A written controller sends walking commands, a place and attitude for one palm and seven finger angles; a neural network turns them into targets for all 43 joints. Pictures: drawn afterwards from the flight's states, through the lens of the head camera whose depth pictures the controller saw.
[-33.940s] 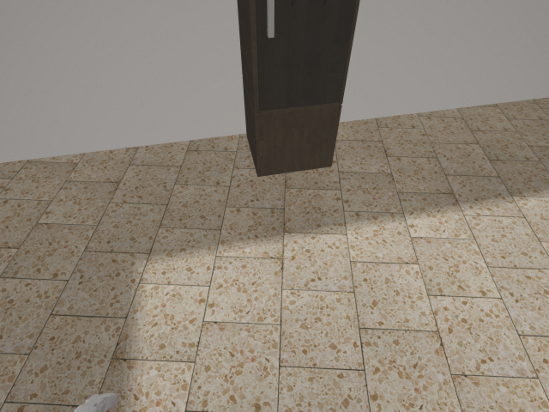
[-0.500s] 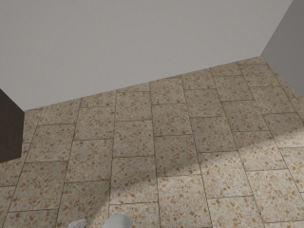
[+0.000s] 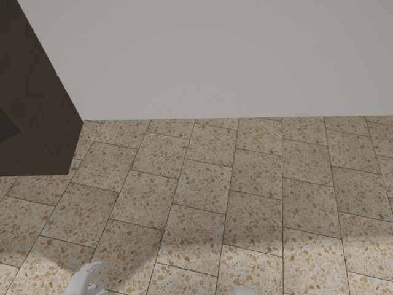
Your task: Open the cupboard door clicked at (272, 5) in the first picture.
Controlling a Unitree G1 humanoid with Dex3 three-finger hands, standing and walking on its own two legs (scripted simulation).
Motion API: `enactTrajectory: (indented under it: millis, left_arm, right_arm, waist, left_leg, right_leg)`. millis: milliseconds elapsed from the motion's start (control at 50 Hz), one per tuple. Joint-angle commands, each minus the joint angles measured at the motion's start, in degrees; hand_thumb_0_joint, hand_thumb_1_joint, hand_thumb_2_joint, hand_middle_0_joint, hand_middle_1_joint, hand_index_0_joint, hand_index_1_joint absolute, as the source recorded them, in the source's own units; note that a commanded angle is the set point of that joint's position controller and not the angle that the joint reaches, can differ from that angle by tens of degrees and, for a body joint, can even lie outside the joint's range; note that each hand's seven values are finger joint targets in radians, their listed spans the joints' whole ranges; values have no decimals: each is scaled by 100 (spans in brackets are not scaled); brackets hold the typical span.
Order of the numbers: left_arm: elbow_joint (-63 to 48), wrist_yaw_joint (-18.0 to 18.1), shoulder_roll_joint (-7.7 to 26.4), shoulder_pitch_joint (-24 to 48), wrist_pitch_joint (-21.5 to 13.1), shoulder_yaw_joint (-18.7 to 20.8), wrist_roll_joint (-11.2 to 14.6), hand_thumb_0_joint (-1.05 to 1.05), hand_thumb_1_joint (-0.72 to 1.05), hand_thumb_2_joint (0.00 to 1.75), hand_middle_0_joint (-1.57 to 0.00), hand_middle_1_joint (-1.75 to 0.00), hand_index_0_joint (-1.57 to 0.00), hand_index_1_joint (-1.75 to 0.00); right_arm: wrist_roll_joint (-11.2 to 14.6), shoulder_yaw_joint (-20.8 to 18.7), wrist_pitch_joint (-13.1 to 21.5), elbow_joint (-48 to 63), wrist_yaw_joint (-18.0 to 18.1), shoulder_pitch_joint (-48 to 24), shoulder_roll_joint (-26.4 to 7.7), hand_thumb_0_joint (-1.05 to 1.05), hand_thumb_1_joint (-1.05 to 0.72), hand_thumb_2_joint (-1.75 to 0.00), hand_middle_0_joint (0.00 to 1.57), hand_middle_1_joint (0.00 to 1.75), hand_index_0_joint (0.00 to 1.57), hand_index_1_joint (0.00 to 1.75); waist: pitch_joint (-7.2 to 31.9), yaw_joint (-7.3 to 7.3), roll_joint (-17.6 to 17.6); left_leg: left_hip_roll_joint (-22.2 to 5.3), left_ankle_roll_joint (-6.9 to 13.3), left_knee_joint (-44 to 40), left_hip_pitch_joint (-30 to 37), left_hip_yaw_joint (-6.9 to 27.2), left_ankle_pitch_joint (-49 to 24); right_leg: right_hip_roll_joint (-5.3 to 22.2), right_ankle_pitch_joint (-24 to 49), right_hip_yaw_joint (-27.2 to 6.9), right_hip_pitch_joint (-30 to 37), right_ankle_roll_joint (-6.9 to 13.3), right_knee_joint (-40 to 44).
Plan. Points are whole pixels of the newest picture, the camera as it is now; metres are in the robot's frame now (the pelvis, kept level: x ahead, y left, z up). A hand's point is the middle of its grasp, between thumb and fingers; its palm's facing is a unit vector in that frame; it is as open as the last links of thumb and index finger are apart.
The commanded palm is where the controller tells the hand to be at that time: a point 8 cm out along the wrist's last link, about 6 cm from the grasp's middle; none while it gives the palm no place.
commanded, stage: turn to face it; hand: left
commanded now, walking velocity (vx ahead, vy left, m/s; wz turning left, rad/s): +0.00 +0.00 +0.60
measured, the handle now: out of the picture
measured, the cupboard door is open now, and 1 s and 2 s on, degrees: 42 42 42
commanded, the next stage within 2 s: take the last steps up to it in 1.10 s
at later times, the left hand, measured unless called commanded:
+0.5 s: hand out of the picture -0.03 +0.20 -0.19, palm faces +0.36 -0.91 -0.22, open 7.3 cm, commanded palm none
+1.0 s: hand out of the picture +0.04 +0.21 -0.16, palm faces +0.50 -0.83 -0.26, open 7.4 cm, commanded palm none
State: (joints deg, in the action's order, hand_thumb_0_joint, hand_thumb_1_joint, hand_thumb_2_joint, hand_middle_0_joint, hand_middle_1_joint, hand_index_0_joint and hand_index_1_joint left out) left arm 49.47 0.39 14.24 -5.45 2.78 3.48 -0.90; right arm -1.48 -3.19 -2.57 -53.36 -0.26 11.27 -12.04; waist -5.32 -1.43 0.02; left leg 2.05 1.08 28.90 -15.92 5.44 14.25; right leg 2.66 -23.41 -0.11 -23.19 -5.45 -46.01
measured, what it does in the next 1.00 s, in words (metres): steps on the spot, turning left: right foot, then left foot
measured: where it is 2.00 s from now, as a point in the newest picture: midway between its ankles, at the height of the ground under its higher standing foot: outside the picture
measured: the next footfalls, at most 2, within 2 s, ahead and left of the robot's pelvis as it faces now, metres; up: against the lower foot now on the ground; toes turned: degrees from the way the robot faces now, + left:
right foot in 0.08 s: +0.04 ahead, -0.14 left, +0.00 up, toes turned +1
left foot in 0.48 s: +0.01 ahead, +0.11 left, +0.00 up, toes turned +24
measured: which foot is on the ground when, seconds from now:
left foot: down 0.00-0.06, up 0.08-0.46, down 0.48-1.00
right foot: up 0.00-0.06, down 0.08-0.48, up 0.50-0.98, down 1.00-1.00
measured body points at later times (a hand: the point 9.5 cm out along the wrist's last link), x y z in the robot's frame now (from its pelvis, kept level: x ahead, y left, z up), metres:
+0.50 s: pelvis +0.01 +0.00 -0.02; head +0.06 +0.04 +0.43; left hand -0.05 +0.25 -0.17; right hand +0.21 -0.21 -0.14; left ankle -0.02 +0.09 -0.74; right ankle +0.00 -0.14 -0.73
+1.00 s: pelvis +0.03 -0.02 -0.01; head +0.07 -0.01 +0.44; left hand +0.01 +0.26 -0.14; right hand +0.19 -0.21 -0.16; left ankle -0.02 +0.09 -0.74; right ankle +0.08 -0.13 -0.74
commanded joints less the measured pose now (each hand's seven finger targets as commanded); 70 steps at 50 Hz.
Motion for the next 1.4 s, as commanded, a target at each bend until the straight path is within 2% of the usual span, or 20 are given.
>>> enactTrajectory:
  millis: [0, 20, 40, 60, 160, 340, 420, 440, 460, 480, 540, 620, 920, 940, 980, 1000, 1040, 1120, 1320, 1380]
  left_arm:
    - [-330, 74, 462, -587, -218, 142, 62, 0, 90, 90, -20, -30, -20, -30]
    - [-270, 107, 658, -866, -285, 187, 45, 0, 90, 90, -20, -30, -20, -30]
    - [-252, 163, 1203, -1040, -352, 296, -61, 0, 90, 90, -20, -30, -20, -30]
    - [-274, 175, 1383, -1032, -337, 283, -71, 0, 90, 90, -20, -30, -20, -30]
    - [-449, 166, 556, -218, -347, 59, 16, 0, 90, 90, -20, -30, -20, -30]
    - [-56, 154, 949, -1197, -349, 233, -86, 0, 90, 90, -20, -30, -20, -30]
    - [-68, 100, 1051, -973, -320, 298, -14, 0, 90, 90, -20, -30, -20, -30]
    - [-151, 72, 871, -895, -297, 262, 21, 0, 90, 90, -20, -30, -20, -30]
    - [-416, 20, 420, -644, -261, 135, 69, 0, 90, 90, -20, -30, -20, -30]
    - [-541, 78, 492, -338, -162, 112, 6, 0, 90, 90, -20, -30, -20, -30]
    - [-281, 57, 520, -257, -103, 158, -10, 0, 90, 90, -20, -30, -20, -30]
    - [-86, 24, 497, -596, -91, 151, -13, 0, 90, 90, -20, -30, -20, -30]
    - [-139, 83, 324, -620, -210, 81, 62, 0, 90, 90, -20, -30, -20, -30]
    - [-69, 97, 464, -852, -279, 113, 49, 0, 90, 90, -20, -30, -20, -30]
    - [-3, 160, 1198, -1154, -366, 240, -71, 0, 90, 90, -20, -30, -20, -30]
    - [-21, 165, 1127, -1107, -354, 162, -33, 0, 90, 90, -20, -30, -20, -30]
    - [-115, 194, 657, -505, -349, 103, -6, 0, 90, 90, -20, -30, -20, -30]
    - [-35, 158, 473, -646, -409, 39, 10, 0, 90, 90, -20, -30, -20, -30]
    - [556, 61, 832, -1567, -497, 248, -93, 0, 90, 90, -20, -30, -20, -30]
    - [650, 20, 881, -1460, -495, 278, -104, 0, 90, 90, -20, -30, -20, -30]
  right_arm:
    - [45, -375, 106, 461, 83, -271, -1241, 0, -90, -90, 20, 30, 20, 30]
    - [96, -355, 112, 505, 67, -293, -1064, 0, -90, -90, 20, 30, 20, 30]
    - [161, -308, 128, 585, 26, -207, -693, 0, -90, -90, 20, 30, 20, 30]
    - [119, -327, 109, 656, 20, -283, -757, 0, -90, -90, 20, 30, 20, 30]
    - [52, -293, -89, 278, -124, -91, -665, 0, -90, -90, 20, 30, 20, 30]
    - [109, -110, 3, 494, -157, -862, -417, 0, -90, -90, 20, 30, 20, 30]
    - [86, -161, 86, 391, -128, -271, -663, 0, -90, -90, 20, 30, 20, 30]
    - [60, -264, 137, 293, -122, 182, -1052, 0, -90, -90, 20, 30, 20, 30]
    - [19, -456, 169, 241, -65, 664, -1786, 0, -90, -90, 20, 30, 20, 30]
    - [62, -453, 110, 108, 0, 923, -1884, 0, -90, -90, 20, 30, 20, 30]
    - [18, -303, 163, 347, 135, 42, -1360, 0, -90, -90, 20, 30, 20, 30]
    - [48, -220, 239, 375, 153, -59, -1209, 0, -90, -90, 20, 30, 20, 30]
    - [29, -273, 145, 267, 127, -44, -1073, 0, -90, -90, 20, 30, 20, 30]
    - [74, -260, 155, 280, 109, -76, -975, 0, -90, -90, 20, 30, 20, 30]
    - [135, -173, 171, 429, 70, -26, -436, 0, -90, -90, 20, 30, 20, 30]
    - [104, -215, 91, 364, 64, -21, -656, 0, -90, -90, 20, 30, 20, 30]
    - [67, -251, -17, 98, 23, 134, -572, 0, -90, -90, 20, 30, 20, 30]
    - [78, -185, -56, -54, -24, 38, -441, 0, -90, -90, 20, 30, 20, 30]
    - [66, -59, 141, 85, -120, -714, -307, 0, -90, -90, 20, 30, 20, 30]
    - [70, -39, 219, 57, -141, -530, -286, 0, -90, -90, 20, 30, 20, 30]
  waist:
    - [869, 267, -891]
    - [991, 408, -398]
    - [1133, 479, 1208]
    - [1037, 475, 1685]
    - [427, -43, 1253]
    - [805, 432, 1293]
    - [980, 26, 1034]
    - [1319, -232, 57]
    - [1413, -526, -1854]
    - [1533, -543, -1335]
    - [856, -146, -1084]
    - [875, 93, -627]
    - [874, 239, -846]
    - [976, 357, -496]
    - [1012, 451, 1703]
    - [948, 418, 1243]
    - [645, 71, 1357]
    - [475, 79, 1034]
    - [372, 586, 1022]
    - [308, 423, 1047]
  left_leg:
    - [-1077, 568, -230, -113, 1395, -2146]
    - [-804, 317, 196, -663, 1281, -1358]
    - [-33, -152, 1379, -1674, 372, 605]
    - [259, -356, 2873, -1806, -214, 2294]
    - [-357, -530, 4236, -1746, -368, 846]
    - [-298, -487, 1545, -1103, -1064, 1274]
    - [-148, -295, -53, 372, -1244, 8]
    - [-717, -89, -534, 1475, -560, -1090]
    - [-2420, 789, -710, 2181, 1791, -3603]
    - [-2730, 1266, -543, 2099, 1832, -4510]
    - [-1924, 987, -777, 1038, 1095, -2835]
    - [-1528, 779, -775, 1159, 612, -3304]
    - [-1180, 648, -319, 184, 1244, -2529]
    - [-971, 416, -10, -161, 1098, -2009]
    - [302, -298, 2150, -1622, -317, 1994]
    - [10, -254, 3108, -1369, -46, 2182]
    - [-156, -350, 3848, -1547, -96, 1451]
    - [-277, -466, 3721, -1420, -352, 820]
    - [-364, -363, 1450, -1170, -857, 1303]
    - [-277, -272, 577, -458, -1069, 1043]
  right_leg:
    - [-229, 838, 181, 1304, 129, 1570]
    - [122, 1331, -129, 2131, 191, 2416]
    - [1567, 1700, -1525, 2918, 633, 3005]
    - [2662, 2488, -2243, 2297, 1311, 3031]
    - [1451, 3010, -81, 1457, 1030, 2749]
    - [1789, 4652, 445, 2518, 1131, 1991]
    - [1715, 4119, 910, 1715, 731, 1106]
    - [1451, 2917, 1140, 833, 427, 90]
    - [512, -1219, 1126, -927, -40, -1317]
    - [473, -1593, 298, -1120, 68, -1897]
    - [531, -463, -42, -1091, 50, -2242]
    - [362, 172, -25, -960, -28, -2044]
    - [-207, 784, 205, 1199, 168, 1487]
    - [-44, 1409, 73, 1865, 202, 2268]
    - [2316, 3121, -2060, 2645, 1191, 2820]
    - [2500, 2898, -1820, 1846, 1525, 2866]
    - [1721, 3167, -1112, 1699, 1324, 2799]
    - [1351, 3436, -175, 1625, 1161, 2747]
    - [1984, 1635, -627, 2239, 1415, 3027]
    - [1943, 1156, -362, 1782, 1257, 2852]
